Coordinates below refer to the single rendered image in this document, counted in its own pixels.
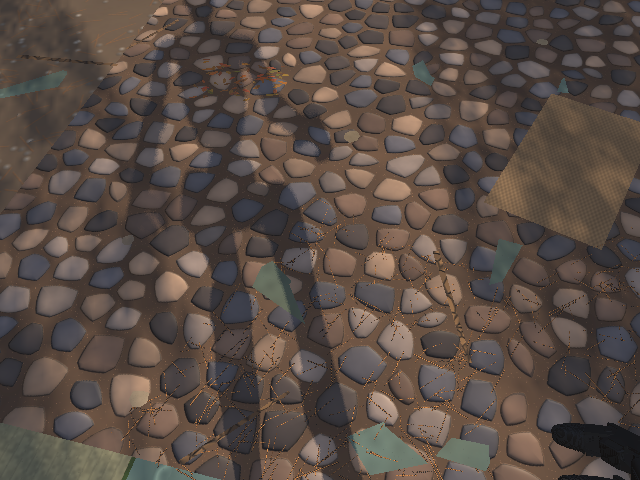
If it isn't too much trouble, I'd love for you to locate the robot right hand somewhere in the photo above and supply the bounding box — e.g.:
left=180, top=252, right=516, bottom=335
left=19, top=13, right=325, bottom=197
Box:
left=551, top=422, right=640, bottom=480

